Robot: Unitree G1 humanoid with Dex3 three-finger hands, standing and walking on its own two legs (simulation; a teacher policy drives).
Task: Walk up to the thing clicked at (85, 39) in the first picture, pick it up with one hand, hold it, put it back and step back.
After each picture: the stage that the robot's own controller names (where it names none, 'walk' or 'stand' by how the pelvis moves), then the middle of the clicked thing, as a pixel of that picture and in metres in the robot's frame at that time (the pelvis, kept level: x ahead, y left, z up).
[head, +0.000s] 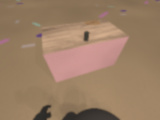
stand; (86, 36) +0.95 +0.12 -0.05
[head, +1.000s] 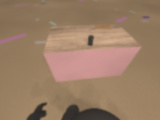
walk; (90, 40) +0.87 +0.09 -0.03
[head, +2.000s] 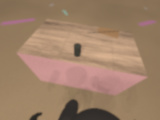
walk; (77, 50) +0.56 +0.20 -0.03
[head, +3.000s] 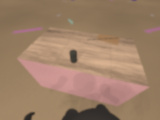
stand; (73, 56) +0.53 +0.17 -0.01
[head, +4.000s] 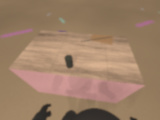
stand; (69, 61) +0.47 +0.21 -0.05
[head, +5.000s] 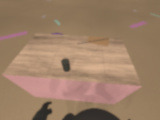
stand; (66, 65) +0.44 +0.22 -0.05
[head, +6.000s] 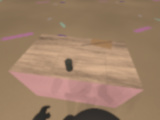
stand; (69, 65) +0.46 +0.21 -0.05
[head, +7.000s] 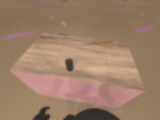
stand; (69, 65) +0.46 +0.20 -0.05
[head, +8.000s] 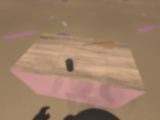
rise first; (69, 65) +0.45 +0.20 -0.05
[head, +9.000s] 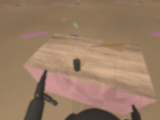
rise first; (76, 65) +0.47 +0.17 -0.05
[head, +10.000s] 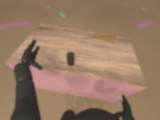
go down; (70, 59) +0.49 +0.15 -0.03
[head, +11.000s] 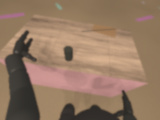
go down; (68, 54) +0.50 +0.15 +0.00
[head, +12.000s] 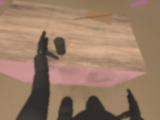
close in; (60, 46) +0.50 +0.17 +0.04
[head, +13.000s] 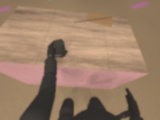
close; (60, 49) +0.49 +0.17 +0.05
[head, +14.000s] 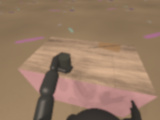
lift; (65, 63) +0.31 +0.17 +0.18
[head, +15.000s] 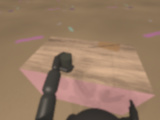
hold; (67, 63) +0.33 +0.16 +0.17
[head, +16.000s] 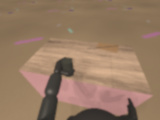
hold; (68, 67) +0.32 +0.16 +0.13
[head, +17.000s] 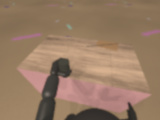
hold; (64, 68) +0.32 +0.18 +0.11
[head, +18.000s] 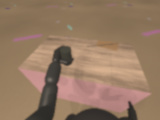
crouch; (66, 56) +0.37 +0.18 +0.17
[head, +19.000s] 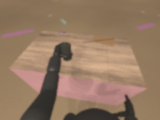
lower; (66, 52) +0.44 +0.17 +0.13
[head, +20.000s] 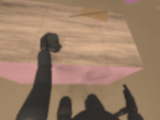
lower; (54, 43) +0.52 +0.18 +0.05
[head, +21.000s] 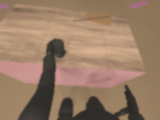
lower; (59, 49) +0.49 +0.17 +0.04
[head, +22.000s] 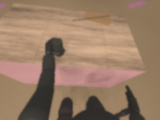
lower; (58, 47) +0.50 +0.18 +0.04
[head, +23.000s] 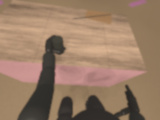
lower; (58, 45) +0.50 +0.17 +0.05
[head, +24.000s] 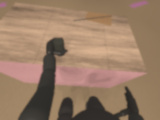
open; (59, 47) +0.50 +0.17 +0.04
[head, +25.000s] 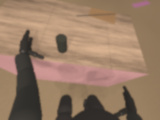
rise; (62, 44) +0.50 +0.17 +0.05
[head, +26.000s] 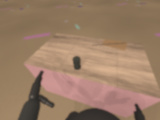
sink last; (76, 63) +0.48 +0.17 -0.01
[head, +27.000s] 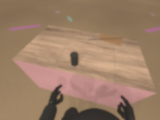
stand; (74, 59) +0.48 +0.16 +0.00
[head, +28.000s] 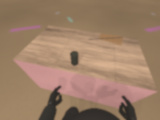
stand; (74, 58) +0.48 +0.16 +0.01
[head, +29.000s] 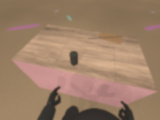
stand; (74, 58) +0.48 +0.16 +0.01
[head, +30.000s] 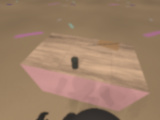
stand; (74, 63) +0.50 +0.17 -0.05
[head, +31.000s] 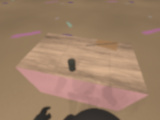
stand; (71, 65) +0.47 +0.19 -0.05
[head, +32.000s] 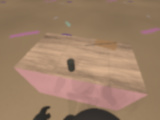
stand; (71, 65) +0.46 +0.19 -0.05
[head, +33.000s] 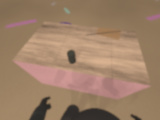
walk; (71, 57) +0.48 +0.19 -0.04
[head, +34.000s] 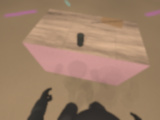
walk; (80, 40) +0.65 +0.15 -0.03
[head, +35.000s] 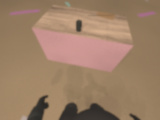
walk; (78, 26) +0.93 +0.21 -0.04
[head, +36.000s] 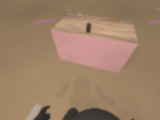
stand; (88, 27) +1.10 +0.14 -0.03
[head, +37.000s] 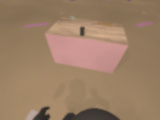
stand; (82, 31) +1.10 +0.18 -0.05
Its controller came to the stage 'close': yes
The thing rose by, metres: 0.21
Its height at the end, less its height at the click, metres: +0.00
